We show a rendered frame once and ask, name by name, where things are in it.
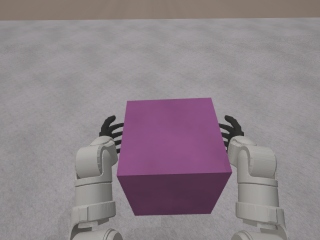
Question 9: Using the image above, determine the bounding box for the left robot forearm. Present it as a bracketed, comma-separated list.
[68, 136, 118, 240]

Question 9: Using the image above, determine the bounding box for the robot right upper arm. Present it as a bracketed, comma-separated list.
[231, 230, 283, 240]

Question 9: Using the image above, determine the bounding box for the robot left hand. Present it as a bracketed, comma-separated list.
[99, 115, 124, 154]

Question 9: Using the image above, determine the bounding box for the carton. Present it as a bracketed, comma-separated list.
[116, 97, 232, 216]

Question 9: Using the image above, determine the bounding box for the right robot forearm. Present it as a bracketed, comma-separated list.
[227, 135, 290, 240]

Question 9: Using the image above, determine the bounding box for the robot left upper arm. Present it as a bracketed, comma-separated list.
[72, 228, 123, 240]

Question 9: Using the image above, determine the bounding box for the robot right hand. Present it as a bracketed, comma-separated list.
[219, 115, 244, 154]

